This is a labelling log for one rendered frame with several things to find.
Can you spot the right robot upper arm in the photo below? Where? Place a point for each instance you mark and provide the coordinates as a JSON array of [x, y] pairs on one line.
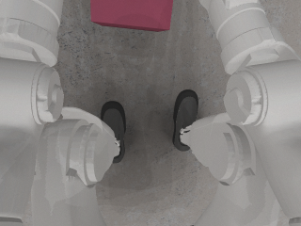
[[266, 99]]

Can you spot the left robot thigh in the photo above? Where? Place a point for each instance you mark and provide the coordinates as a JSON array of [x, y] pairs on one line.
[[72, 158]]

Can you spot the right robot forearm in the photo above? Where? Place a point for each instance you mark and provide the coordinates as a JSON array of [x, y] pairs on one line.
[[245, 36]]

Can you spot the robot left shin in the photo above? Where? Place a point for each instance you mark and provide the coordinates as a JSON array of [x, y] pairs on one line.
[[74, 113]]

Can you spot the left robot forearm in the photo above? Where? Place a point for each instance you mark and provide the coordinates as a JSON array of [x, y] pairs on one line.
[[28, 30]]

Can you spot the carton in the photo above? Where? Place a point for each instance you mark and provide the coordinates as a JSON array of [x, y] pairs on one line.
[[148, 15]]

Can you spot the left robot upper arm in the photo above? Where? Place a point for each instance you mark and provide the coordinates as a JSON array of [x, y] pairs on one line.
[[30, 96]]

